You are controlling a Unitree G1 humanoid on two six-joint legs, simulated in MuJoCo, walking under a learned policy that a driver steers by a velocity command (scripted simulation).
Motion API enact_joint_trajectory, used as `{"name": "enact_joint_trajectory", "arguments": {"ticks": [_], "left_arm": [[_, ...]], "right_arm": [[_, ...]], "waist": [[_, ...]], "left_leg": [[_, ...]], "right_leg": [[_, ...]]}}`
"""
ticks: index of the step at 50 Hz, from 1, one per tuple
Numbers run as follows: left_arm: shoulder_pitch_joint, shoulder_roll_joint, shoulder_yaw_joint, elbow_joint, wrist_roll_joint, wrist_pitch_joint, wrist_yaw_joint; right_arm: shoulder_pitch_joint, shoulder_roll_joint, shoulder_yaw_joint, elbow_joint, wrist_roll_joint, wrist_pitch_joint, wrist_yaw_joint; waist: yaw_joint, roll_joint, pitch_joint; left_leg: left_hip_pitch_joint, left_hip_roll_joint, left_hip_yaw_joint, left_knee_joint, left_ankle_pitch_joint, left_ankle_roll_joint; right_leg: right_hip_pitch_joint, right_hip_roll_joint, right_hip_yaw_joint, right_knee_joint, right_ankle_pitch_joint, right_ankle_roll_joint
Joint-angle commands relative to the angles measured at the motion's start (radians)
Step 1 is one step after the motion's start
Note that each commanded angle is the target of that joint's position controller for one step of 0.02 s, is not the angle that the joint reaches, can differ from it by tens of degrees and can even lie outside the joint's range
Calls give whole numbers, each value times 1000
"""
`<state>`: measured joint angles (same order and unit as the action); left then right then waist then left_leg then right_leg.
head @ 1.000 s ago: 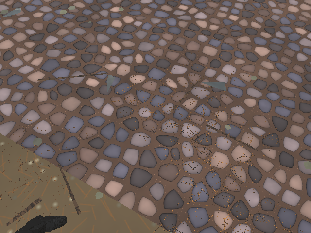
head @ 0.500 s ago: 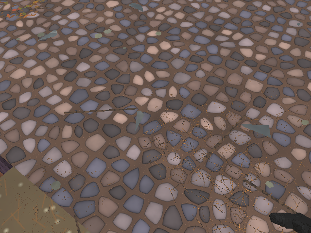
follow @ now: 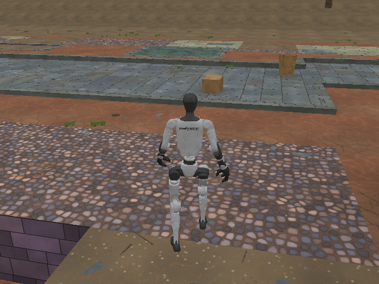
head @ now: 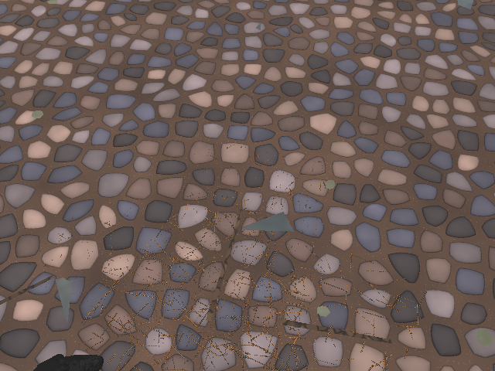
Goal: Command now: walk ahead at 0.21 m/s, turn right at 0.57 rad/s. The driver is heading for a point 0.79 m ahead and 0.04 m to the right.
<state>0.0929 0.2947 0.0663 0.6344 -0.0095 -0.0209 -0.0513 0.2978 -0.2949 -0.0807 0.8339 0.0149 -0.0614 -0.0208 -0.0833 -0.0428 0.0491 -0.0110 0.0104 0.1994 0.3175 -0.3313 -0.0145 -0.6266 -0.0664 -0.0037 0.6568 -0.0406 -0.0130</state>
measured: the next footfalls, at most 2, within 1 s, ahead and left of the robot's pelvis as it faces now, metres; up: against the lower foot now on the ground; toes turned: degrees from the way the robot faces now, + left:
right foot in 0.06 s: +0.20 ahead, -0.11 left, +0.00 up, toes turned -6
left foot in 0.48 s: +0.20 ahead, +0.13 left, +0.00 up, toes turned -12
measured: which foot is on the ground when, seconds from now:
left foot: down 0.00-0.06, up 0.08-0.46, down 0.48-1.00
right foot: up 0.00-0.04, down 0.06-1.00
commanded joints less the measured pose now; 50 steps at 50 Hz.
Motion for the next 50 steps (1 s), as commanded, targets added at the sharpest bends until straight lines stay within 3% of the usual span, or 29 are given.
{"name": "enact_joint_trajectory", "arguments": {"ticks": [1,2,3,4,5,6,7,8,9,10,12,15,20,23,24,25,26,27,28,31,33,39,45,46,48,50], "left_arm": [[81,106,42,-66,7,-2,-14],[189,146,66,-38,8,-3,-7],[274,219,91,-27,9,1,17],[237,311,92,-56,17,9,40],[230,281,79,-105,25,1,28],[188,222,66,-110,20,-2,20],[139,187,57,-101,1,-1,23],[104,161,48,-103,-7,4,30],[68,150,42,-108,1,10,37],[48,151,41,-114,17,12,40],[41,152,41,-105,28,8,47],[44,154,40,-88,21,14,61],[42,127,25,-65,26,30,57],[50,78,1,-41,21,34,52],[101,47,-10,-21,26,29,52],[166,34,-12,-13,39,21,49],[142,44,-6,-27,29,17,52],[104,71,-1,-21,35,18,55],[65,67,2,-20,37,23,56],[75,49,-1,-4,37,43,57],[78,56,3,10,29,36,57],[86,35,3,44,26,20,63],[98,38,6,73,22,27,75],[114,30,4,86,21,30,77],[121,40,9,97,13,32,80],[88,33,9,80,2,10,77]], "right_arm": [[-95,-201,-50,-82,27,2,-13],[-98,-185,-45,-86,29,7,-15],[-44,-152,-32,-91,2,4,-10],[63,-33,7,-116,-70,-2,6],[85,-107,9,-115,-39,-9,20],[-32,-164,-8,-128,0,-3,21],[-80,-152,-4,-144,-1,6,12],[-93,-144,-3,-134,-15,19,-1],[-80,-151,-6,-132,-19,33,-8],[-63,-148,-7,-124,-21,44,-9],[-40,-114,2,-112,-25,51,-15],[-64,-85,15,-113,-25,59,-20],[-126,-84,16,-134,-18,65,-11],[-89,-57,20,-123,-27,49,6],[-83,-80,19,-129,-43,44,9],[-95,-162,5,-145,-56,43,5],[-132,-135,10,-125,-60,45,9],[-194,-81,26,-148,-56,39,13],[-185,-68,28,-141,-50,35,13],[-146,-75,31,-124,-41,24,11],[-117,-70,33,-122,-37,25,7],[-94,-57,36,-115,-29,25,2],[-98,-44,40,-99,-27,26,12],[-83,-38,42,-87,-27,28,13],[-70,-71,31,-76,-17,34,11],[-25,-109,19,-66,-5,32,3]], "waist": [[108,140,-98],[165,106,-151],[195,-13,-215],[78,-281,-301],[130,-187,-537],[159,-59,-437],[134,-10,-314],[109,27,-237],[75,10,-202],[57,-11,-192],[47,-32,-207],[61,-46,-230],[98,-95,-164],[64,-79,-140],[73,-37,-138],[132,131,-133],[149,271,-110],[144,232,-80],[124,211,-79],[113,181,-40],[94,112,-23],[77,33,-84],[81,28,-87],[81,36,-106],[76,86,-51],[54,167,37]], "left_leg": [[-10,241,-57,152,860,111],[-43,201,-30,319,835,80],[-214,136,-12,578,564,17],[-569,-13,-46,951,-384,-54],[-633,-54,-276,1114,-415,-55],[-681,-11,-304,1106,-297,-38],[-710,18,-289,1033,-208,-33],[-685,46,-291,966,-158,-37],[-618,60,-292,909,-129,-38],[-551,52,-277,878,-108,-40],[-491,40,-255,784,-86,-53],[-445,40,-256,654,-18,-63],[-365,33,-247,461,19,-48],[-208,14,-213,182,138,-6],[-141,75,-275,115,210,21],[-120,218,-411,86,332,85],[-283,262,-490,19,183,163],[-342,213,-458,2,66,142],[-344,161,-406,15,-4,95],[-367,108,-341,28,-75,48],[-327,82,-308,63,-48,41],[-247,62,-278,128,127,52],[-242,47,-262,135,176,49],[-237,40,-257,120,91,51],[-265,48,-294,76,-190,91],[-240,166,-477,-38,-427,177]], "right_leg": [[204,68,-58,-73,-62,-54],[352,108,-71,-150,9,-85],[578,35,49,-178,345,-137],[860,-224,408,-60,867,-298],[923,-338,682,-182,608,-437],[836,-270,572,-234,431,-384],[711,-215,482,-255,296,-325],[586,-177,433,-280,219,-287],[467,-157,392,-303,196,-272],[385,-140,363,-319,207,-265],[330,-119,308,-318,286,-264],[317,-102,279,-317,188,-247],[271,-90,318,-342,-189,-217],[247,-57,313,-285,-259,-155],[220,-16,286,-245,-302,-97],[177,81,192,-120,-399,-37],[259,111,91,-108,-363,0],[340,84,98,-125,-274,14],[371,88,97,-143,-208,14],[408,64,130,-177,-167,-4],[360,61,139,-189,-189,-21],[387,50,148,-178,-48,-8],[425,41,156,-167,13,-9],[437,52,143,-167,-64,-10],[365,104,86,-116,-357,-18],[200,124,25,-6,-442,-18]]}}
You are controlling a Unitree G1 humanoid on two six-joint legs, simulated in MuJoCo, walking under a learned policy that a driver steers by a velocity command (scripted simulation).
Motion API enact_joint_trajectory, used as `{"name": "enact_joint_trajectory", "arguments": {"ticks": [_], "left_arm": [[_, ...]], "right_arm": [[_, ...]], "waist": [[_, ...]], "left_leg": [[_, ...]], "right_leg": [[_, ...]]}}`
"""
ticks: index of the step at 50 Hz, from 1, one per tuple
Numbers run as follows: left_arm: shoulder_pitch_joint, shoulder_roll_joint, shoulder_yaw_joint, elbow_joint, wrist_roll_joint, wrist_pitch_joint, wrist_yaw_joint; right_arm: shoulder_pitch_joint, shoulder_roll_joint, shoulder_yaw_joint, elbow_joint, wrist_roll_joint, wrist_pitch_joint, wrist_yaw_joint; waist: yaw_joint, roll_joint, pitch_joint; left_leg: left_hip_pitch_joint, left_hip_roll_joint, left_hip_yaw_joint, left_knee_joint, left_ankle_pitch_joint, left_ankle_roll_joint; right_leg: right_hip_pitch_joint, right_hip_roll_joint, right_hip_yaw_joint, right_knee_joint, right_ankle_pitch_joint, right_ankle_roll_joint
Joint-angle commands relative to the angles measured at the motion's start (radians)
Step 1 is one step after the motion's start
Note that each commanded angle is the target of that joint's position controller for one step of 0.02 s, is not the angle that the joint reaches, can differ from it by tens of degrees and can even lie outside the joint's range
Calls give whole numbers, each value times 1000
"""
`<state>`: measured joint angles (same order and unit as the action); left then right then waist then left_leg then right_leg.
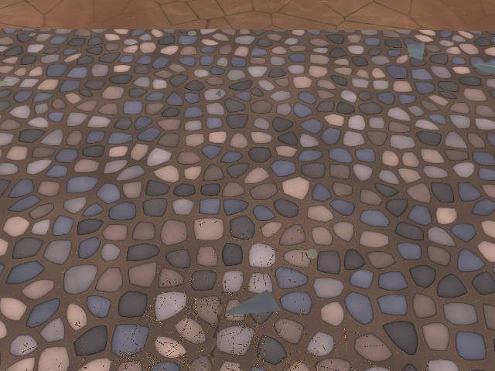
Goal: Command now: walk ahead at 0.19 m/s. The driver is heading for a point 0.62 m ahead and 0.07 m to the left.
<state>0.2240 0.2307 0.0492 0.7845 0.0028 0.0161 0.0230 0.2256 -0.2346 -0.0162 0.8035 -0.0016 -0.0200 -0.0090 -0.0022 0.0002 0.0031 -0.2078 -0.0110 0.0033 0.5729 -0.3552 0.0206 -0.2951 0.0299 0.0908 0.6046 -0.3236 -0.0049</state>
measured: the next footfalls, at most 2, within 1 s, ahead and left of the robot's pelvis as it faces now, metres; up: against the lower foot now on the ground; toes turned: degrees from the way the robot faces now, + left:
left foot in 0.60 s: +0.44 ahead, +0.12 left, +0.00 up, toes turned +1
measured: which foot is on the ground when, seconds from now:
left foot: down 0.00-0.16, up 0.18-0.58, down 0.60-1.00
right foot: down 0.00-0.62, up 0.64-1.00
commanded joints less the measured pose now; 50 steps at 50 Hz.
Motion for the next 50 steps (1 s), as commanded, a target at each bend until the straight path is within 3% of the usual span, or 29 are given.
{"name": "enact_joint_trajectory", "arguments": {"ticks": [1,2,4,6,7,8,9,10,11,12,13,15,17,20,23,25,28,30,31,32,33,34,35,36,37,40,42,46,50], "left_arm": [[-67,89,25,-84,-21,-47,-3],[-101,86,23,-94,-26,-67,-8],[-98,83,23,-91,-28,-94,-23],[17,87,32,-34,-28,-106,-36],[107,113,47,6,-22,-104,-36],[222,185,70,27,-18,-105,-29],[314,278,92,38,-19,-107,-37],[279,202,65,31,-10,-115,-38],[231,159,51,17,-7,-120,-35],[197,146,45,5,-4,-120,-35],[170,133,37,3,-6,-117,-36],[169,105,23,8,-2,-106,-35],[189,126,26,19,-11,-99,-29],[197,164,30,29,-10,-92,-14],[237,185,34,54,-16,-94,-9],[236,186,36,68,-25,-95,-9],[213,207,45,74,-22,-85,-8],[196,203,42,70,-11,-69,-4],[213,164,24,47,8,-66,-1],[365,10,-17,43,-5,-86,-12],[297,123,6,56,-30,-109,-19],[179,181,23,18,-53,-121,-23],[114,177,20,2,-46,-129,-18],[88,169,24,-2,-27,-129,-13],[110,158,27,5,-21,-118,-12],[128,116,20,12,-16,-86,-9],[47,117,19,-16,-6,-80,-6],[-76,81,3,-44,9,-100,-17],[-175,86,-1,-70,-1,-105,-36]], "right_arm": [[60,-196,-54,-29,16,-15,-13],[70,-207,-60,-23,19,-21,-16],[60,-204,-62,-21,20,-31,-14],[-9,-191,-59,-34,33,-27,-4],[-29,-164,-52,-40,29,-28,-2],[-69,-105,-34,-68,22,-37,-2],[-72,-99,-32,-108,25,-57,-7],[-68,-154,-49,-104,36,-70,-6],[-51,-158,-52,-94,48,-78,2],[-49,-145,-50,-82,44,-84,8],[-68,-143,-53,-84,34,-86,15],[-75,-121,-52,-82,25,-80,32],[-108,-95,-43,-93,17,-73,41],[-220,-62,-25,-135,16,-74,46],[-295,-76,-24,-162,24,-77,52],[-313,-97,-29,-177,28,-79,56],[-256,-141,-47,-170,23,-82,60],[-3,-201,-84,-99,23,-74,45],[173,-264,-100,-65,12,-67,32],[216,-323,-107,-41,2,-68,43],[190,-225,-83,-45,14,-71,44],[107,-189,-72,-52,16,-74,40],[38,-178,-67,-62,10,-76,40],[-9,-160,-64,-65,-3,-80,43],[-33,-134,-56,-65,-16,-86,44],[-28,-133,-57,-40,-2,-102,46],[-1,-160,-63,-21,-1,-103,37],[39,-177,-61,7,-2,-83,18],[114,-189,-57,52,7,-58,8]], "waist": [[-30,161,127],[-41,160,163],[-28,157,149],[42,143,90],[78,119,43],[121,-47,5],[141,-295,-38],[115,-200,-9],[85,-136,28],[70,-84,28],[60,-59,55],[46,-84,49],[50,-74,56],[71,-71,83],[87,-87,107],[70,-90,121],[12,-102,61],[-117,-102,-106],[-170,9,-247],[-73,310,-396],[-111,227,-341],[-99,161,-171],[-69,56,-97],[-36,31,-50],[1,54,-47],[32,67,-18],[19,46,25],[-13,36,36],[-55,52,5]], "left_leg": [[-17,278,-397,-350,-448,190],[-20,327,-464,-373,-416,222],[16,325,-425,-355,-264,215],[-98,231,-268,-297,-118,152],[-173,175,-190,-207,-19,113],[-298,60,-47,67,79,40],[-486,-39,6,370,-89,-11],[-602,-3,-84,548,-204,-3],[-647,40,-107,605,-133,23],[-657,76,-94,598,-46,41],[-665,102,-83,560,23,44],[-600,122,-51,490,109,31],[-586,116,-14,396,163,-1],[-504,91,17,167,302,-31],[-404,59,29,31,404,-28],[-399,60,5,-16,408,-1],[-301,28,19,-41,332,50],[41,-22,62,-39,302,101],[358,162,-151,-6,266,160],[626,388,-689,-183,-68,319],[579,371,-796,-302,-216,289],[437,348,-635,-314,-166,245],[284,314,-514,-329,-32,224],[160,278,-421,-349,92,216],[89,244,-355,-375,161,208],[-8,223,-254,-445,223,233],[-15,221,-214,-476,252,241],[-28,142,-34,-417,664,182],[79,165,-34,-349,674,161]], "right_leg": [[-204,12,-102,102,-112,-28],[-238,-22,-85,125,-90,-37],[-221,-50,-82,78,-111,-60],[80,-13,-126,-113,38,-74],[244,-13,-98,-113,105,-73],[373,-156,152,-233,-15,-139],[505,-354,543,-375,-54,-277],[507,-396,594,-386,-48,-311],[491,-370,495,-375,-23,-284],[473,-334,403,-387,-7,-251],[446,-314,334,-406,75,-230],[390,-260,206,-435,235,-200],[356,-239,127,-455,341,-205],[263,-206,39,-484,357,-193],[221,-223,16,-508,319,-188],[267,-256,13,-496,347,-175],[364,-278,-9,-377,629,-141],[307,-216,-65,-62,882,-97],[77,-163,-90,257,589,-67],[-273,39,-46,609,-186,-10],[-384,0,66,726,-234,-25],[-455,-52,34,738,-148,-38],[-417,-103,9,692,-51,-44],[-374,-138,1,634,9,-42],[-311,-167,12,603,48,-44],[-283,-189,-3,518,82,-22],[-354,-198,-10,420,168,1],[-264,-141,-73,107,396,19],[-203,-87,-80,-41,492,10]]}}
